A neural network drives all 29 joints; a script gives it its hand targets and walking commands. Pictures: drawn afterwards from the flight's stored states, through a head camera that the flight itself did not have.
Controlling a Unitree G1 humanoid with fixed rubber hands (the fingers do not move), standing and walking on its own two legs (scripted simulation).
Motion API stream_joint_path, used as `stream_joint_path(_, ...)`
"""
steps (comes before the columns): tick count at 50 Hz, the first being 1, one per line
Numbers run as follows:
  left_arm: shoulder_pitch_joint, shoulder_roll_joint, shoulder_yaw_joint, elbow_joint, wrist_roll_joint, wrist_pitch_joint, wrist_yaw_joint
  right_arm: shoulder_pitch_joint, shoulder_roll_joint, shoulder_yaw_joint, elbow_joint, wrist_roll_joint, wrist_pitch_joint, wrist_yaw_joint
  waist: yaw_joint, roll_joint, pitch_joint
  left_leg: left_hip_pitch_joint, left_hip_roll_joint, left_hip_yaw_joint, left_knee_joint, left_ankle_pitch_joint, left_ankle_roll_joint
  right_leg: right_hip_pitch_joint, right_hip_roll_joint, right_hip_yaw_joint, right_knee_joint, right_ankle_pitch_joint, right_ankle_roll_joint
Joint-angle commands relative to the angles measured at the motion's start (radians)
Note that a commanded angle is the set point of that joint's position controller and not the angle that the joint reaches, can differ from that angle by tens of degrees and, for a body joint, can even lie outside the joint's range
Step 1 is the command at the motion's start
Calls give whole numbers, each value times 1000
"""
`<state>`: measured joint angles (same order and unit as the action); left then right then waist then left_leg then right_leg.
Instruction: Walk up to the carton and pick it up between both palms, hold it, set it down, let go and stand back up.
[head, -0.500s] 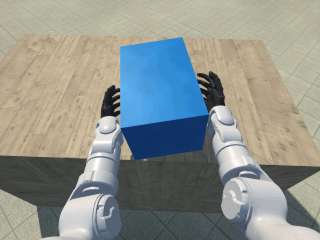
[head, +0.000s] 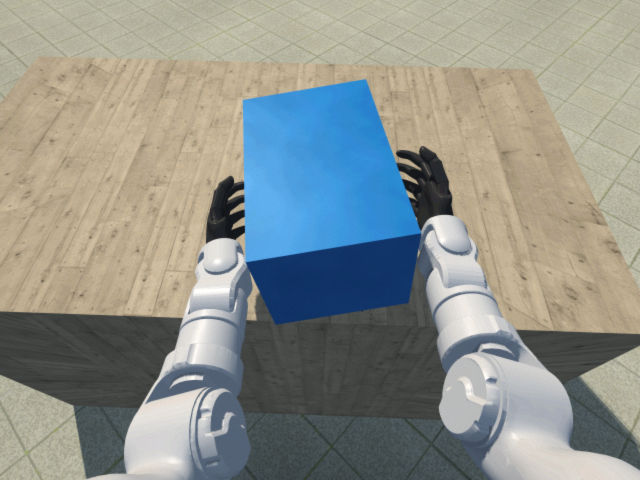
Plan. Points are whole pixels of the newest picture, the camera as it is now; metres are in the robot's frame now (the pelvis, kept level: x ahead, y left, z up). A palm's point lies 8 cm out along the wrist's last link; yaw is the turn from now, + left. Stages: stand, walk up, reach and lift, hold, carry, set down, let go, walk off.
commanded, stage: set down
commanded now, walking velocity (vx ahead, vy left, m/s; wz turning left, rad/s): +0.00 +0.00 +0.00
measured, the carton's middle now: (322, 197) +0.48 +0.02 +0.05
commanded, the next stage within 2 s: none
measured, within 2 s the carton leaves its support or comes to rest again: rests again in 0.46 s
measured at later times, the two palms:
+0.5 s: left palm (227, 248) +0.42 +0.15 +0.00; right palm (418, 220) +0.46 -0.11 +0.03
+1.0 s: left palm (217, 235) +0.43 +0.17 +0.01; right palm (431, 220) +0.46 -0.13 +0.02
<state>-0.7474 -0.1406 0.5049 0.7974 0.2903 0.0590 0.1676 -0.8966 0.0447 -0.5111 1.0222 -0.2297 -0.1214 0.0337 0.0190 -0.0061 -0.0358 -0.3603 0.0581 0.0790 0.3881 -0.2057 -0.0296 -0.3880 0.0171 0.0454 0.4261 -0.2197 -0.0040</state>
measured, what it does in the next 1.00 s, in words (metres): stands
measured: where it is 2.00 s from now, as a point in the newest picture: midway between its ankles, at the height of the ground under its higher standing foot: outside the picture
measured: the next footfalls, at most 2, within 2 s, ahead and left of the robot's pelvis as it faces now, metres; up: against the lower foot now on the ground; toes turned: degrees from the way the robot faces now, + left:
none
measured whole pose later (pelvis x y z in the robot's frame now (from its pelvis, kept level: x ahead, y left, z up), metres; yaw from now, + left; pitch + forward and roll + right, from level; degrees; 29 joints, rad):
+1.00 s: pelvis +0.00 +0.00 -0.01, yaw +0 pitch +28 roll +0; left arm -0.78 0.00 0.34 0.90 0.04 -0.02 0.24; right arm -0.89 -0.15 0.00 1.10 0.04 -0.21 -0.02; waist 0.04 0.02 -0.25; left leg -0.74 0.07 0.08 0.45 -0.16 -0.03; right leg -0.72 0.03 0.04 0.40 -0.16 -0.04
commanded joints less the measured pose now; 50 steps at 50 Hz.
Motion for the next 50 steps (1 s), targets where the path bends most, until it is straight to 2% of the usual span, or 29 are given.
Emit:
stream_joint_path(1, -719, -357, -153, -67, 94, -122, -94, -526, 453, 188, -4, -208, -64, 151, 164, -4, -776, 226, -14, 52, 37, 599, -6, 195, -2, -138, 6, 608, 31)
stream_joint_path(14, -658, -417, -202, -53, 64, -213, -96, -460, 522, 206, 55, -256, -138, 138, 160, 29, -893, 291, 5, 30, 129, 844, -5, 12, -7, -150, 26, 683, 11)
stream_joint_path(16, -619, -429, -221, -2, 54, -232, -100, -446, 544, 228, 34, -266, -162, 131, 161, -3, -912, 160, -9, 46, 128, 801, 4, 95, -20, -134, 32, 777, -6)
stream_joint_path(20, -595, -431, -240, 38, 48, -275, -103, -402, 548, 271, 39, -283, -190, 117, 144, -21, -942, -53, -32, 68, 69, 648, 32, 269, -42, -118, 135, 924, 32)
stream_joint_path(22, -560, -418, -250, 62, 38, -278, -101, -388, 514, 277, 59, -271, -197, 114, 144, -13, -933, -44, -26, 62, 71, 668, 32, 249, -39, -125, 145, 926, 32)
stream_joint_path(24, -548, -381, -278, 49, 4, -287, -85, -386, 424, 260, 98, -250, -209, 106, 140, 33, -966, 100, -4, 37, 113, 771, 17, 90, -22, -148, 124, 825, 20)
stream_joint_path(26, -489, -267, -271, 57, -35, -291, -56, -375, 247, 231, 128, -215, -217, 90, 163, 45, -993, 207, 18, 25, 174, 914, 3, -74, -7, -152, 74, 745, -24)
stream_joint_path(27, -475, -87, -234, 65, -56, -293, -25, -356, 31, 190, 132, -184, -216, 69, 181, 46, -1020, 198, 19, 33, 201, 959, -1, -96, -2, -129, 57, 762, -52)
stream_joint_path(28, -478, -17, -208, 57, -64, -293, -6, -395, -27, 224, 73, -130, -214, 45, 200, 3, -1040, 129, 5, 44, 194, 919, 0, 7, -2, -106, 57, 830, -52)
stream_joint_path(30, -475, 86, -203, 58, -106, -293, 18, -465, -122, 345, -50, -4, -209, 1, 199, -51, -1085, -115, -42, 71, 136, 720, 26, 268, -28, -57, 176, 1035, 16)
stream_joint_path(31, -487, 144, -203, 44, -133, -289, 36, -512, -188, 391, -90, 74, -203, -17, 201, -51, -1123, -180, -46, 68, 110, 691, 28, 339, -24, -47, 209, 1069, 30)
stream_joint_path(32, -507, 164, -201, 29, -155, -282, 52, -542, -219, 422, -93, 135, -194, -25, 203, -33, -1139, -173, -39, 53, 105, 712, 28, 315, -25, -42, 213, 1044, 35)
stream_joint_path(34, -542, 179, -232, -40, -214, -265, 76, -560, -268, 453, -70, 236, -181, -36, 192, 32, -1186, 104, -4, 2, 188, 919, -5, 12, 1, -70, 189, 910, 32)
stream_joint_path(35, -567, 107, -266, -79, -228, -256, 85, -563, -225, 439, -26, 256, -179, -34, 187, 81, -1214, 327, 30, -33, 239, 1062, -28, -209, 27, -88, 105, 745, -4)
stream_joint_path(36, -551, 145, -269, -87, -254, -240, 102, -551, -281, 411, 9, 300, -172, -33, 217, 137, -1238, 463, 60, -41, 263, 1178, -46, -376, 57, -77, -39, 596, -97)
stream_joint_path(37, -521, 154, -289, -95, -272, -222, 103, -532, -277, 429, 10, 340, -165, -32, 234, 125, -1250, 423, 49, -23, 279, 1180, -47, -330, 71, -52, -111, 621, -176)
stream_joint_path(38, -478, 180, -283, -72, -254, -211, 92, -504, -290, 456, -28, 372, -162, -38, 224, 79, -1231, 278, 9, 9, 281, 1079, -57, -92, 68, -27, -74, 814, -179)
stream_joint_path(39, -459, 222, -272, -37, -231, -207, 80, -480, -309, 497, -102, 381, -154, -50, 185, -19, -1184, -52, -41, 40, 233, 847, -33, 278, 22, 6, 89, 1110, -104)
stream_joint_path(40, -486, 239, -264, -11, -204, -199, 66, -482, -315, 511, -190, 365, -138, -63, 136, -108, -1122, -446, -56, 63, 58, 536, 38, 626, -43, 47, 236, 1247, -10)
stream_joint_path(41, -523, 262, -267, -16, -202, -198, 59, -503, -338, 521, -224, 376, -137, -76, 112, -125, -1120, -539, -46, 51, -35, 439, 68, 704, -67, 44, 269, 1274, 35)
stream_joint_path(42, -516, 279, -280, -39, -230, -199, 54, -519, -370, 536, -227, 393, -142, -83, 97, -88, -1119, -359, -33, 17, 12, 592, 52, 543, -44, 9, 274, 1215, 59)
stream_joint_path(43, -480, 276, -307, -104, -274, -180, 56, -511, -396, 551, -236, 405, -149, -85, 95, -9, -1118, -122, -18, -23, 118, 831, 32, 270, -23, -26, 277, 1166, 58)
stream_joint_path(44, -532, 251, -300, -106, -281, -168, 63, -532, -393, 520, -189, 380, -146, -76, 104, 52, -1132, 159, 0, -55, 198, 976, 13, -53, 0, -59, 210, 931, 37)
stream_joint_path(45, -501, 220, -313, -123, -306, -147, 75, -534, -411, 490, -115, 384, -145, -63, 135, 148, -1119, 471, 40, -88, 277, 1160, -24, -395, 38, -86, 73, 672, -38)
stream_joint_path(46, -454, 201, -338, -171, -346, -124, 89, -515, -435, 447, -67, 409, -144, -50, 173, 227, -1144, 674, 75, -105, 312, 1305, -44, -637, 78, -86, -114, 440, -174)
stream_joint_path(47, -383, 204, -348, -200, -365, -100, 93, -483, -443, 460, -77, 455, -143, -42, 210, 194, -1166, 581, 55, -70, 325, 1283, -46, -509, 98, -50, -217, 494, -288)
stream_joint_path(48, -281, 227, -346, -223, -361, -85, 76, -405, -444, 512, -168, 487, -147, -47, 182, 103, -1150, 293, -10, -29, 327, 1132, -41, -126, 73, -13, -92, 902, -269)
stream_joint_path(49, -340, 280, -316, -167, -338, -90, 65, -441, -425, 543, -274, 467, -131, -57, 176, -57, -1121, -255, -65, 25, 227, 771, 20, 356, -19, 46, 147, 1273, -151)
stream_joint_path(50, -457, 303, -300, -100, -284, -109, 50, -478, -381, 581, -369, 438, -111, -80, 119, -200, -1113, -736, -50, 33, -76, 357, 127, 758, -123, 90, 320, 1391, 30)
